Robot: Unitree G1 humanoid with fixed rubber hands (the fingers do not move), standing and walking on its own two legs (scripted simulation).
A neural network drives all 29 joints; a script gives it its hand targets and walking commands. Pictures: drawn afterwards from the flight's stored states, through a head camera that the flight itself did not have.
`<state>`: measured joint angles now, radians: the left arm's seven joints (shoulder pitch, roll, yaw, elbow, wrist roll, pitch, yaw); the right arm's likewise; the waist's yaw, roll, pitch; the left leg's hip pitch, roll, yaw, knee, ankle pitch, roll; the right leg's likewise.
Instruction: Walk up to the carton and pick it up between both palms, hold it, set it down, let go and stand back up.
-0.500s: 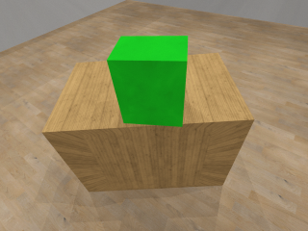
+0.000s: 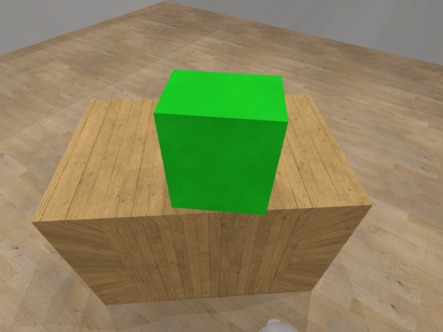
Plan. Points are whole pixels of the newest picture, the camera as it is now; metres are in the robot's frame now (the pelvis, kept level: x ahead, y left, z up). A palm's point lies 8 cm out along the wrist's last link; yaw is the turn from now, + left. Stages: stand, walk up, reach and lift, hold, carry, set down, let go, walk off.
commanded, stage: walk up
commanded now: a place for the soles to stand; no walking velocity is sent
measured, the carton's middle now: (222, 146) +0.53 +0.04 +0.04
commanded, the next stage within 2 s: none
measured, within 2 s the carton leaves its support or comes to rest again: neither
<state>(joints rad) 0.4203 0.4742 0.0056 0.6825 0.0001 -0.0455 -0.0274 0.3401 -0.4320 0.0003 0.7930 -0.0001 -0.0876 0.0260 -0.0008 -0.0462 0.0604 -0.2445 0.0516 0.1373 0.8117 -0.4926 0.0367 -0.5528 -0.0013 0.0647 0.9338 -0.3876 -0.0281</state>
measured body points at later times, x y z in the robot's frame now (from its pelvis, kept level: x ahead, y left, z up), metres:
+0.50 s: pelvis +0.10 -0.01 -0.02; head +0.12 +0.00 +0.43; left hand +0.16 +0.31 -0.12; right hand +0.16 -0.33 -0.11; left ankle +0.11 +0.10 -0.70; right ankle +0.17 -0.14 -0.70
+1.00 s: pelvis +0.10 -0.01 -0.01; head +0.13 +0.00 +0.43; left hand +0.19 +0.31 -0.11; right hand +0.17 -0.33 -0.11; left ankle +0.11 +0.10 -0.70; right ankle +0.17 -0.14 -0.70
